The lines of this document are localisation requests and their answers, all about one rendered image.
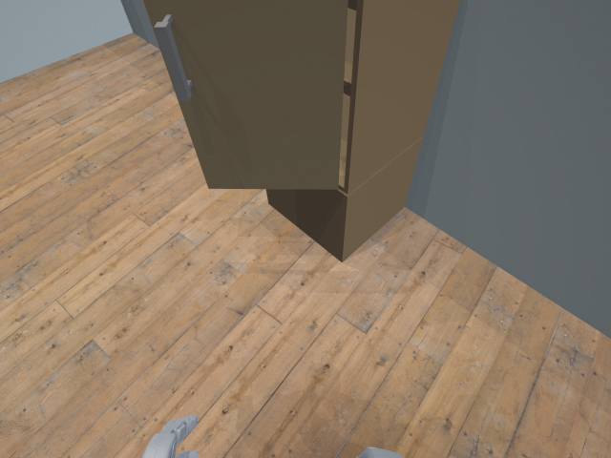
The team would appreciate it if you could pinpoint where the robot left hand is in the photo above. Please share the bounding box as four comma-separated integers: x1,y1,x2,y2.
141,415,199,458

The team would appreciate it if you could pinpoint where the handle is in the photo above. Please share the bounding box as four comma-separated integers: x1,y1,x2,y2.
154,14,192,101

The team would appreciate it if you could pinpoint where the cupboard door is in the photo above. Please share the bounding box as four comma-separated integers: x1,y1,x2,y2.
143,0,348,190

